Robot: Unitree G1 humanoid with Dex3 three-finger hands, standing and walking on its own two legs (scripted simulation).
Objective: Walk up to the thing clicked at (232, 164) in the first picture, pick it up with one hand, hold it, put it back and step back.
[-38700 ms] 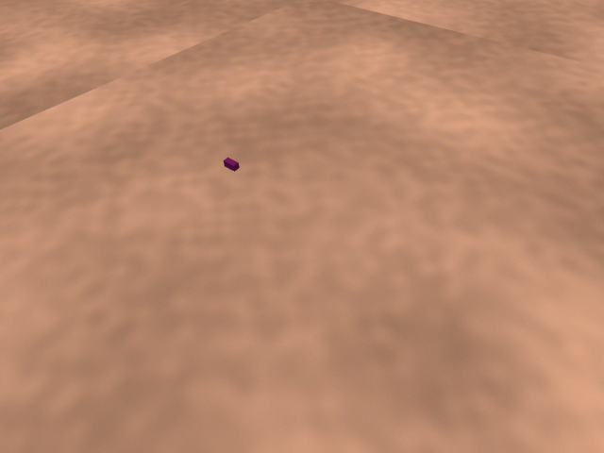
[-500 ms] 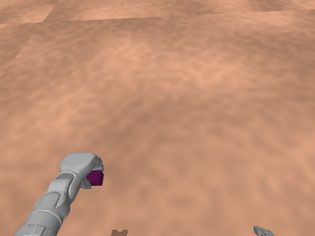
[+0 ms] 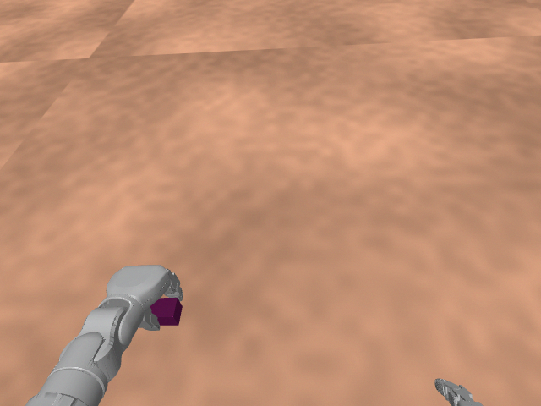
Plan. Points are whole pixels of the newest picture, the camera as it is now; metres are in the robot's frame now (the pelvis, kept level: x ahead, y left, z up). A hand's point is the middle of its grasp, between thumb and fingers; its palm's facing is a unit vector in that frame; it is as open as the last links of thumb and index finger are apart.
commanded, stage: hold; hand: left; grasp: from above
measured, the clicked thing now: (156, 311) +0.32 +0.22 -0.08
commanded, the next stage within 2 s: crouch in 1.28 s
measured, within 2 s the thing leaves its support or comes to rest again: neither
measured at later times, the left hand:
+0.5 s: hand (145, 319) +0.28 +0.21 -0.02, palm faces -0.46 -0.02 -0.89, open 6.5 cm
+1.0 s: hand (146, 323) +0.27 +0.21 -0.02, palm faces -0.47 -0.02 -0.88, open 6.5 cm
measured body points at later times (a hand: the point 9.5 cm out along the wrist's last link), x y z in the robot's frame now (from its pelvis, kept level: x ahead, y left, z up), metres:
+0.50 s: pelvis -0.01 +0.00 +0.01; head +0.00 -0.03 +0.46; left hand +0.30 +0.21 +0.03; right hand +0.13 -0.26 -0.11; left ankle +0.01 +0.12 -0.72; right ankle +0.00 -0.14 -0.72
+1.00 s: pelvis -0.01 +0.00 +0.01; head +0.00 -0.03 +0.46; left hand +0.29 +0.21 +0.03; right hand +0.14 -0.25 -0.10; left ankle +0.01 +0.12 -0.72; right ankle +0.00 -0.14 -0.72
